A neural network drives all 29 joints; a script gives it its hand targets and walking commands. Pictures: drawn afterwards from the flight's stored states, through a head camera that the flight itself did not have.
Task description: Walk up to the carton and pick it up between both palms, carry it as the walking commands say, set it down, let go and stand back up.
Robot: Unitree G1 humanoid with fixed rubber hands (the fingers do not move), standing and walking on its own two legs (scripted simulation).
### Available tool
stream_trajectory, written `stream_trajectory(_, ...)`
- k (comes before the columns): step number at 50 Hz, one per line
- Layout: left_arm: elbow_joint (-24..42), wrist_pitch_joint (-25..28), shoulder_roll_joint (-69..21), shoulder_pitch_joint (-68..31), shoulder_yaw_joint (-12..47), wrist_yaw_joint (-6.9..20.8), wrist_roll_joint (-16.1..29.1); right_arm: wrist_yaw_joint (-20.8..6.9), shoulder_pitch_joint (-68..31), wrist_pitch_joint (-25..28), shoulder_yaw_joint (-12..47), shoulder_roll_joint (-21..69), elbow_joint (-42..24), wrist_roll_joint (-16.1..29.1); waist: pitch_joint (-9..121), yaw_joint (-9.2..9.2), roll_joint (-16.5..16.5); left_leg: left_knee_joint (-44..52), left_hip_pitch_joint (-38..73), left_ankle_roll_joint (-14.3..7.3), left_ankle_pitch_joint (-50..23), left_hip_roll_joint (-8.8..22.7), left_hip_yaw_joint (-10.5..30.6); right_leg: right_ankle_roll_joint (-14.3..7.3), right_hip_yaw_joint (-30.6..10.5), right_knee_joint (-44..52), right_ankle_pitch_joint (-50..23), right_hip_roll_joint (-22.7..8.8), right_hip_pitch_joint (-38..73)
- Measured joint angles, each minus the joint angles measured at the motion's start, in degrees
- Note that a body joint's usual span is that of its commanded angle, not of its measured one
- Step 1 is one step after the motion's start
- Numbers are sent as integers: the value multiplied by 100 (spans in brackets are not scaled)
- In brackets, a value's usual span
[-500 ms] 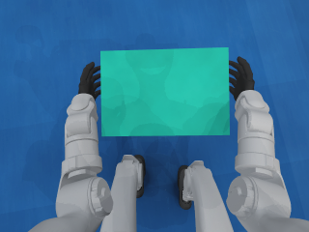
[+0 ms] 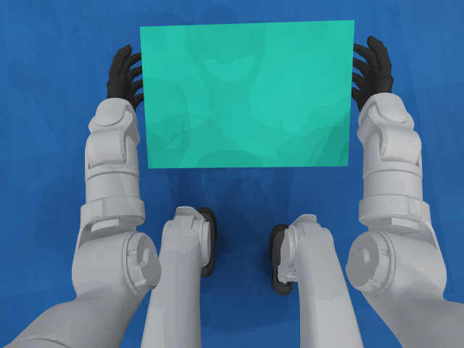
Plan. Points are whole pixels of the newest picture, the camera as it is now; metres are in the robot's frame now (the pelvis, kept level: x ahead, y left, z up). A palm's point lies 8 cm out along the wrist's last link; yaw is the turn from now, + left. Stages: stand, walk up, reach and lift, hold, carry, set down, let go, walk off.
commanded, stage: set down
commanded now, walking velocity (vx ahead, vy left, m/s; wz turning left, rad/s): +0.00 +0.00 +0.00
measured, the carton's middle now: (244, 105) +0.49 +0.03 -0.18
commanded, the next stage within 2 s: none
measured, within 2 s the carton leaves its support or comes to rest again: neither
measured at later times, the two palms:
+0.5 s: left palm (139, 101) +0.48 +0.23 -0.19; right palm (344, 99) +0.51 -0.15 -0.18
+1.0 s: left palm (151, 103) +0.51 +0.23 -0.28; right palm (326, 102) +0.53 -0.15 -0.27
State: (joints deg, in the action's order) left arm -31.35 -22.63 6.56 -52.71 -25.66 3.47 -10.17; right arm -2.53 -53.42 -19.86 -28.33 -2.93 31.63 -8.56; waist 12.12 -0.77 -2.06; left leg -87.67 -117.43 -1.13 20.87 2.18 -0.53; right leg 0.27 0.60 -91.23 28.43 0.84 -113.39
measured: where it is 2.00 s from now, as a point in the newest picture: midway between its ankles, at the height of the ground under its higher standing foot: (243, 262)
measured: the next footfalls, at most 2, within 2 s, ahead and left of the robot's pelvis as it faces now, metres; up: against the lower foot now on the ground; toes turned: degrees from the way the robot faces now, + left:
none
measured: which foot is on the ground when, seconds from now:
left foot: down 0.00-1.00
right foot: down 0.00-1.00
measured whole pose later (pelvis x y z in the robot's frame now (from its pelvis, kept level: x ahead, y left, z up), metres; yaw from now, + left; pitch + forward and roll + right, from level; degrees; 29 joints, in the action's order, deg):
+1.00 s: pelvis -0.01 +0.00 -0.13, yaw -1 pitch +48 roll -2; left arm -45.2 -17.1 17.5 -71.8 -18.3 -1.1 -1.5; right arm 3.2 -70.4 -15.2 -21.7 -12.0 42.9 0.5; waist -4.6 -1.6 -2.7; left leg -113.8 -137.1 -1.9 24.6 2.6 -0.1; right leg 1.1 0.5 -117.8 33.6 1.5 -132.0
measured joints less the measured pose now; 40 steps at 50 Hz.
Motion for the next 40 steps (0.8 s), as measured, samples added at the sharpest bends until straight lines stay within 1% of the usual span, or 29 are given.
stream_trajectory(19,-413,98,372,-824,86,-80,214,205,-742,46,33,-260,269,164,-466,-46,9,-982,-995,-14,92,-7,29,13,8,-1025,160,1,-968)
stream_trajectory(30,-614,205,588,-1180,257,-203,407,313,-1036,139,167,-434,407,363,-816,-53,-8,-1558,-1458,-44,173,-5,27,44,-6,-1610,277,7,-1404)
stream_trajectory(40,-959,348,822,-1564,445,-329,594,417,-1363,276,354,-657,706,594,-1211,-60,-27,-2082,-1755,-68,258,8,29,68,-15,-2137,393,24,-1673)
